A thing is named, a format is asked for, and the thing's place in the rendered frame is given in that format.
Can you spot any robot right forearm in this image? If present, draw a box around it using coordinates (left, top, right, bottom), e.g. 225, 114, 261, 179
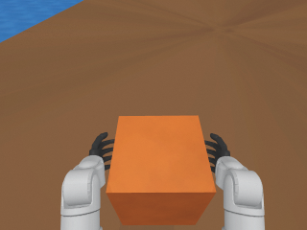
215, 156, 265, 230

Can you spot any robot right hand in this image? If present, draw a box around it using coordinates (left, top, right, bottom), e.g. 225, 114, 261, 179
204, 133, 230, 173

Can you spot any carton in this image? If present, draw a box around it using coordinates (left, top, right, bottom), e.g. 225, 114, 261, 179
106, 115, 217, 225

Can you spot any robot left hand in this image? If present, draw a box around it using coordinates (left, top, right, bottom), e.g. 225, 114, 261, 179
88, 132, 115, 171

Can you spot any robot left forearm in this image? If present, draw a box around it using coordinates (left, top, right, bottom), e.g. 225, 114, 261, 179
60, 155, 106, 230

